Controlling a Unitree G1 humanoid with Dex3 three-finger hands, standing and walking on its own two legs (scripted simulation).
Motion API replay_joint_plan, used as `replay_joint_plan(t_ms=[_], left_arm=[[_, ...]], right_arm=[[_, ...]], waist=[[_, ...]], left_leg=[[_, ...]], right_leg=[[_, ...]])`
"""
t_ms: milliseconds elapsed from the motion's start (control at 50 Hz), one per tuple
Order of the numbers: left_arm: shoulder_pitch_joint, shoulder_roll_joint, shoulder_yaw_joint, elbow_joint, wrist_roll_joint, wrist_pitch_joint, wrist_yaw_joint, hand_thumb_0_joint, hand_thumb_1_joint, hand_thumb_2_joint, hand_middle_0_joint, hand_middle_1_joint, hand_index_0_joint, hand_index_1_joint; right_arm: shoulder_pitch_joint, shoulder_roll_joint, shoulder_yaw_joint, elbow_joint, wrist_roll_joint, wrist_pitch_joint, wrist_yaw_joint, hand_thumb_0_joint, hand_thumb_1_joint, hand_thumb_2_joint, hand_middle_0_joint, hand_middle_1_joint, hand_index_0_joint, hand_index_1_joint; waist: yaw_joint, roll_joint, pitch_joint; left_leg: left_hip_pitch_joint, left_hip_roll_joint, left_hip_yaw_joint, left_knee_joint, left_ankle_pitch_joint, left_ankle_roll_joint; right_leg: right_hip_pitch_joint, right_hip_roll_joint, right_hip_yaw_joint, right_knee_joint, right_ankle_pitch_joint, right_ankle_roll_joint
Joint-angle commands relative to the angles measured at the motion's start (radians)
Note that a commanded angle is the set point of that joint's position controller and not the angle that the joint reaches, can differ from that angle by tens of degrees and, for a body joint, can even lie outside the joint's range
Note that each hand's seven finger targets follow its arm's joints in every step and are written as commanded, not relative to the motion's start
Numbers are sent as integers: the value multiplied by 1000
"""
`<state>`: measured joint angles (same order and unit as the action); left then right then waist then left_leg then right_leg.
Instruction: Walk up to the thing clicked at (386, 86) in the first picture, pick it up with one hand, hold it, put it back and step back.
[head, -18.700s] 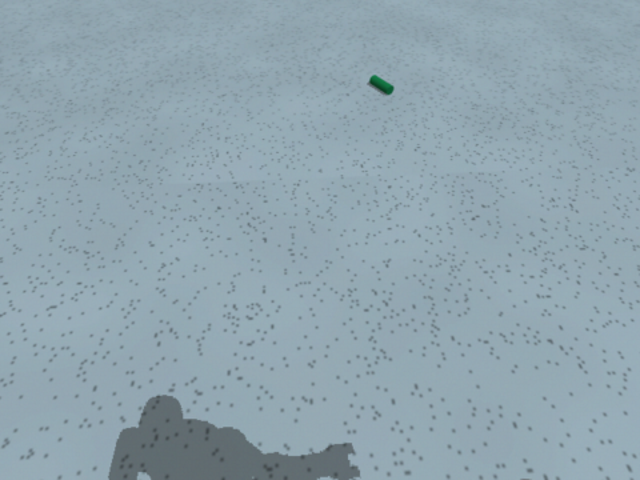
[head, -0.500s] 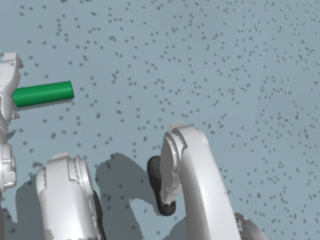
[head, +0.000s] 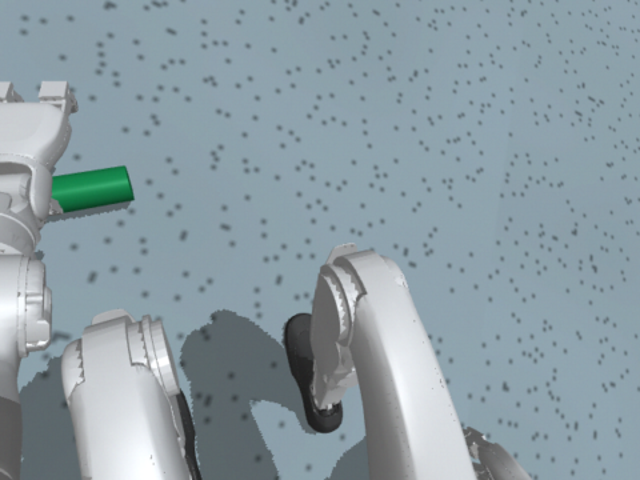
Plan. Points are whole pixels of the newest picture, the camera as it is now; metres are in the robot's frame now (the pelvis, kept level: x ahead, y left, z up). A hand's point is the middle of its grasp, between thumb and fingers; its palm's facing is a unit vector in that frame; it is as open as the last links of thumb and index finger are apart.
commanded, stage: approach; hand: left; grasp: from above
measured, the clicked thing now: (74, 192) +0.52 +0.20 -0.31
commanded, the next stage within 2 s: close in in 0.50 s
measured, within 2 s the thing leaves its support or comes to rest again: neither
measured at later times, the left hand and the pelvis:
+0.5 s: hand (27, 204) +0.48 +0.23 -0.21, palm faces -0.47 -0.07 -0.88, open 14.1 cm; pelvis -0.01 +0.00 -0.01, yaw -1 degrees
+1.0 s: hand (39, 203) +0.48 +0.22 -0.20, palm faces -0.56 -0.06 -0.83, open 14.3 cm; pelvis -0.01 +0.00 +0.00, yaw +1 degrees
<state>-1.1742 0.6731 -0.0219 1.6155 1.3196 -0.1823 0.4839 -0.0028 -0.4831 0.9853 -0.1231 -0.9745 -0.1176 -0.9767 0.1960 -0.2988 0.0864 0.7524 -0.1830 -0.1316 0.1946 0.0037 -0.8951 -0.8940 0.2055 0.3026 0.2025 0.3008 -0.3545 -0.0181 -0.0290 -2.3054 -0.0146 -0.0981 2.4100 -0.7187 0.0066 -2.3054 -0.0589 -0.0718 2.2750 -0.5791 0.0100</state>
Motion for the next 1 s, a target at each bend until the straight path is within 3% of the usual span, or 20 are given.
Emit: replay_joint_plan(t_ms=[0, 160, 220, 240, 300, 340, 380, 420, 460, 500, 600, 640, 660, 700, 720, 740, 760, 820, 900, 980], left_arm=[[-446, 220, 51, -65, 39, 38, 90, 0, -544, 1024, -75, -973, -65, -983], [-217, 275, 102, 5, -25, 167, 69, 0, -560, 1020, -60, -996, -56, -1000], [-133, 342, 172, -36, -77, 173, 21, 0, -555, 1006, -57, -1008, -60, -1004], [-163, 275, 125, -76, -101, 163, -3, 0, -555, 1001, -56, -1015, -61, -1009], [-130, 288, 178, -109, -129, 110, -40, 0, -533, 974, -49, -1059, -72, -1035], [-248, 216, 127, -256, -134, 44, -78, 0, -534, 979, -54, -1061, -73, -1042], [-388, 168, 59, -381, -134, -23, -88, 0, -542, 982, -60, -1056, -74, -1040], [-352, 149, 8, -443, -135, -65, -73, 0, -538, 972, -62, -1045, -78, -1027], [-273, 220, 43, -510, -109, -69, -29, 0, -537, 975, -59, -1008, -70, -996], [-335, 183, 31, -565, -82, -51, 10, 0, -548, 990, -58, -972, -59, -969], [-365, 102, -7, -244, -7, 63, 69, 0, -598, 1034, -70, -892, -39, -923], [-301, 91, -4, -132, 7, 107, 72, 0, -602, 1049, -71, -883, -35, -920], [-276, 33, -33, -71, -9, 125, 55, 0, -593, 1044, -71, -889, -39, -922], [-207, 40, -16, -10, -39, 157, 29, 0, -585, 1045, -58, -914, -34, -939], [-214, 72, 19, -35, -55, 165, 14, 0, -568, 1029, -54, -925, -40, -939], [-191, 30, -17, -4, -65, 176, -12, 0, -559, 1017, -51, -948, -46, -953], [-128, 139, 75, 24, -78, 186, -12, 0, -558, 1011, -52, -960, -49, -963], [-144, 151, 78, -10, -111, 173, -70, 0, -549, 997, -50, -993, -54, -989], [-269, 187, 61, -134, -117, 78, -108, 0, -558, 996, -56, -1023, -59, -1019], [-432, 243, 46, -306, -90, -56, -62, 0, -543, 999, -53, -1029, -49, -1033]], right_arm=[[256, -282, -67, -3, -8, -1, 1, 0, -888, -889, 200, 300, 200, 300], [229, -290, -40, -78, 28, 11, 28, 0, -889, -889, 200, 300, 200, 300], [246, -297, -55, -84, 36, 18, 26, 0, -890, -888, 200, 300, 200, 300], [230, -274, -46, -104, 39, 17, 27, 0, -892, -889, 200, 300, 200, 300], [270, -298, -76, -76, 31, 23, 15, 0, -894, -889, 200, 300, 200, 300], [292, -293, -82, -66, 18, 24, 10, 0, -896, -891, 200, 300, 200, 300], [294, -276, -74, -45, 5, 14, 6, 0, -899, -892, 200, 300, 200, 300], [279, -279, -90, -24, -2, 3, -3, 0, -901, -893, 200, 300, 200, 300], [263, -298, -123, -40, 4, 4, -18, 0, -896, -892, 200, 300, 200, 300], [247, -285, -137, -45, 6, 7, -20, 0, -891, -890, 200, 300, 200, 300], [236, -273, -113, 7, 19, 29, -5, 0, -891, -893, 200, 300, 200, 300], [227, -278, -102, 15, 25, 38, -2, 0, -888, -892, 200, 300, 200, 300], [224, -272, -92, 5, 23, 34, 7, 0, -886, -892, 200, 300, 200, 300], [219, -288, -86, -15, 32, 33, 13, 0, -882, -890, 200, 300, 200, 300], [217, -298, -85, -38, 32, 31, 15, 0, -880, -889, 200, 300, 200, 300], [220, -284, -73, -43, 35, 33, 20, 0, -882, -890, 200, 300, 200, 300], [224, -300, -86, -43, 37, 41, 14, 0, -883, -891, 200, 300, 200, 300], [208, -272, -69, -75, 37, 46, 13, 0, -889, -894, 200, 300, 200, 300], [231, -285, -58, -102, 32, 43, -1, 0, -894, -895, 200, 300, 200, 300], [256, -273, -48, -86, 12, 34, -21, 0, -897, -901, 200, 300, 199, 300]], waist=[[-55, 411, -659], [0, 298, -669], [-6, 211, -650], [-4, 211, -658], [-27, 177, -608], [-69, 212, -634], [-89, 297, -689], [-65, 340, -706], [-8, 426, -797], [5, 517, -863], [-44, 490, -689], [-26, 435, -619], [-48, 380, -556], [-18, 331, -557], [-38, 284, -540], [-34, 280, -539], [-15, 200, -541], [-30, 141, -548], [-65, 149, -577], [-66, 277, -700]], left_leg=[[493, -25, 58, -279, 178, 10], [336, -31, 96, -249, 232, 48], [271, -31, 95, -238, 221, 60], [261, -31, 95, -239, 203, 60], [246, -29, 84, -225, 180, 47], [287, -29, 83, -199, 182, 39], [391, -20, 73, -176, 197, 22], [461, -19, 70, -184, 159, 8], [565, -19, 64, -236, 158, -3], [666, -12, 48, -287, 158, -17], [617, -6, 29, -325, 236, -20], [554, -10, 24, -332, 270, -14], [507, -15, 32, -318, 250, -4], [484, -19, 31, -320, 265, 5], [453, -18, 32, -308, 266, 13], [423, -31, 56, -306, 251, 23], [370, -29, 57, -302, 235, 33], [276, -43, 84, -295, 164, 52], [266, -43, 88, -241, 140, 49], [380, -33, 84, -204, 149, 25]], right_leg=[[340, 47, -84, -193, 150, -50], [496, 57, -53, -197, 202, -34], [559, 54, -47, -207, 191, -21], [574, 55, -43, -210, 175, -22], [545, 53, -58, -224, 131, -35], [539, 56, -60, -231, 127, -41], [498, 58, -72, -224, 135, -47], [463, 60, -81, -222, 91, -50], [460, 52, -78, -215, 90, -51], [399, 46, -83, -197, 104, -60], [272, 48, -104, -172, 200, -59], [257, 44, -100, -175, 215, -58], [250, 48, -98, -181, 196, -57], [276, 44, -85, -187, 195, -54], [296, 46, -85, -189, 197, -48], [344, 48, -70, -204, 191, -49], [398, 47, -67, -214, 183, -41], [483, 47, -39, -241, 121, -31], [501, 46, -37, -246, 81, -33], [530, 52, -47, -233, 83, -38]])
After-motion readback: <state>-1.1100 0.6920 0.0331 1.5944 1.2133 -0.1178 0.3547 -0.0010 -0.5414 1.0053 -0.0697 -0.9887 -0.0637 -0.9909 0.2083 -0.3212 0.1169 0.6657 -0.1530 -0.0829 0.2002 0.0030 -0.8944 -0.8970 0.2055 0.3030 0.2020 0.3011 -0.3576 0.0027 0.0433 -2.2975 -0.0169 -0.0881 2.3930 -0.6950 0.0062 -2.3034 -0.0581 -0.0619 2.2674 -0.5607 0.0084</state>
